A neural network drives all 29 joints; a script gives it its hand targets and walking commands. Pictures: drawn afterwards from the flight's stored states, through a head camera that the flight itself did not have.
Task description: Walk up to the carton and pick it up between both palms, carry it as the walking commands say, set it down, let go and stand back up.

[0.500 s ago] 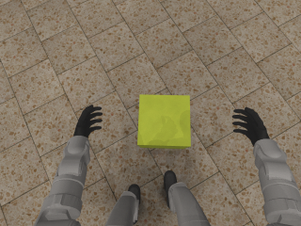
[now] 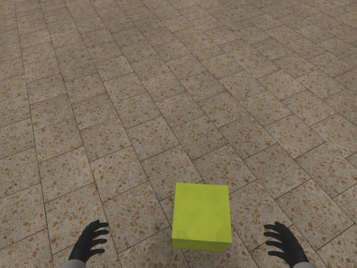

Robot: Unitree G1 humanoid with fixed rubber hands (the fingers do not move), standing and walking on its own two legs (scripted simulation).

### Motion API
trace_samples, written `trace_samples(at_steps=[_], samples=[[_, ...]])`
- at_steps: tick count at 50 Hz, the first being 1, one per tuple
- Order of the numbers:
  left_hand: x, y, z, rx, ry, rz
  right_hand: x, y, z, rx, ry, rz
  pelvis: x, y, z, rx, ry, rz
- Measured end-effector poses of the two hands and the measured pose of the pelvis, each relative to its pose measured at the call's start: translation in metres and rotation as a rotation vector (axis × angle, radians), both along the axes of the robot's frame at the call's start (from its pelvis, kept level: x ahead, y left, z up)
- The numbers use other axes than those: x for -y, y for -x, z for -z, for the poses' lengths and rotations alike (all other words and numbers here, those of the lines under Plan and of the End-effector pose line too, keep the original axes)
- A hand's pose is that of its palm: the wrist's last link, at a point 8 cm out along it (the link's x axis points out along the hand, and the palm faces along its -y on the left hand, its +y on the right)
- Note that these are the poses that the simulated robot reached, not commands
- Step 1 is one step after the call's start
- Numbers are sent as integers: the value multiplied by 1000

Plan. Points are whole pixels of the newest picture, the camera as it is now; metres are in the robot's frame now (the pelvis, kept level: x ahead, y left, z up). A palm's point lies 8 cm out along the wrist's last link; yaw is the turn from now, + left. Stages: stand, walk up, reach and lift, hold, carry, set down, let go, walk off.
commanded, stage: let go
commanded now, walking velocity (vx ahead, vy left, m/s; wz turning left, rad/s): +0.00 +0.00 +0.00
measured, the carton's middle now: (199, 217) +0.41 -0.09 -0.66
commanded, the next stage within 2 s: stand in 0.38 s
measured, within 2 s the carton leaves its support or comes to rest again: neither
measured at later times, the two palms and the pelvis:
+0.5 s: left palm out of the picture +0.15 +0.25 -0.08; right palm (311, 265) +0.15 -0.27 -0.09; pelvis +0.01 -0.01 -0.01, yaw +0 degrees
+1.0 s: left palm out of the picture +0.13 +0.28 -0.09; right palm (325, 267) +0.15 -0.31 -0.10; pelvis +0.02 -0.02 +0.00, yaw +1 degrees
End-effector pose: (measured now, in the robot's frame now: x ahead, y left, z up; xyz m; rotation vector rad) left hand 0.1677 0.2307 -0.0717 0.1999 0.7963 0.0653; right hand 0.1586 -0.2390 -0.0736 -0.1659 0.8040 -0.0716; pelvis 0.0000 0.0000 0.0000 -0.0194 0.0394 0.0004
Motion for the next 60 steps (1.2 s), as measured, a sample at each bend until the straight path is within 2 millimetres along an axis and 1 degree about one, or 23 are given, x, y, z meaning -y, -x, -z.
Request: trace_samples(at_steps=[4, 10, 19, 21, 23, 28, 32, 36, 45, 60], samples=[[-1, 3, -2, -2, 10, -3, -3, -3, -1, 1, -2, -5, 0, -2, 0, 40, 1, 0], [4, 3, -3, -6, 23, -5, -3, -6, -2, 2, 4, -7, 1, -3, 1, 77, 1, 1], [6, 8, 1, -7, -2, -4, 3, 6, 4, -41, 22, 20, 7, -3, 4, 82, -3, 6], [0, 11, 5, -26, -47, -7, 10, 8, 8, -49, 55, 19, 8, -3, 5, 68, -6, 3], [-12, 16, 10, -56, -95, -22, 22, 9, 11, -51, 95, 20, 9, -5, 7, 57, -8, 1], [-39, 26, 12, -106, -172, -64, 50, 9, 13, -60, 159, 30, 11, -12, 8, 42, -9, -5], [-49, 29, 12, -133, -200, -90, 62, 8, 16, -82, 183, 32, 13, -17, 7, 39, -9, -10], [-51, 29, 14, -150, -207, -105, 66, 7, 19, -106, 195, 26, 15, -20, 7, 39, -9, -15], [-46, 33, 21, -187, -192, -116, 68, 8, 23, -144, 205, 16, 18, -24, 5, 44, -8, -21], [-54, 51, 24, -239, -190, -133, 75, 26, 24, -191, 226, 21, 17, -17, 1, 62, -12, -22]])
